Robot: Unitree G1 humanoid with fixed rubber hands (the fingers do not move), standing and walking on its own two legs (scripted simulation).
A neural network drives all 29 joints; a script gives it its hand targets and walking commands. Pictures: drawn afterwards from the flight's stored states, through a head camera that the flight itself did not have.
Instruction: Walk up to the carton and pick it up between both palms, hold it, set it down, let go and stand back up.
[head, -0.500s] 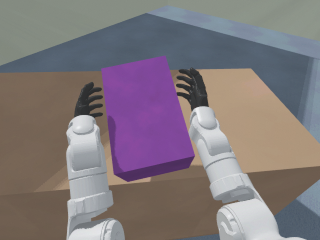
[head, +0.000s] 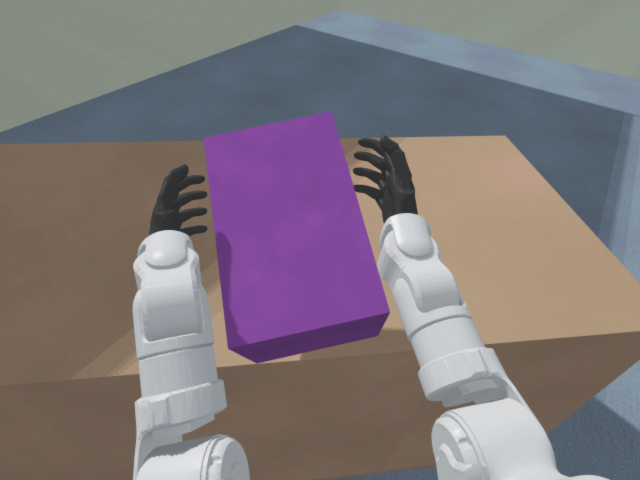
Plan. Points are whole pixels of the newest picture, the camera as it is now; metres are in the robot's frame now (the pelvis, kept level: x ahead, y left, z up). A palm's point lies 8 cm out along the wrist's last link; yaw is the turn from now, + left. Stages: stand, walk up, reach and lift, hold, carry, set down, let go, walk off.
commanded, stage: hold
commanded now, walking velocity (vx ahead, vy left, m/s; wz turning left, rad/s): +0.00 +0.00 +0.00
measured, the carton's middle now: (293, 239) +0.39 +0.01 +0.10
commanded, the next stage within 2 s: none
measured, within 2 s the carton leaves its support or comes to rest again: neither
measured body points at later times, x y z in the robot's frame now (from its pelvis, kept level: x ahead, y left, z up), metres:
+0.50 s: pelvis +0.00 +0.00 +0.00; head -0.03 +0.03 +0.45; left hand +0.37 +0.15 +0.17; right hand +0.38 -0.11 +0.19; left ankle +0.06 +0.12 -0.75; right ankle +0.01 -0.09 -0.75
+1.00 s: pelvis +0.01 +0.00 +0.00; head -0.03 +0.03 +0.45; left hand +0.37 +0.15 +0.17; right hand +0.37 -0.11 +0.19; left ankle +0.06 +0.12 -0.75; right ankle +0.01 -0.09 -0.75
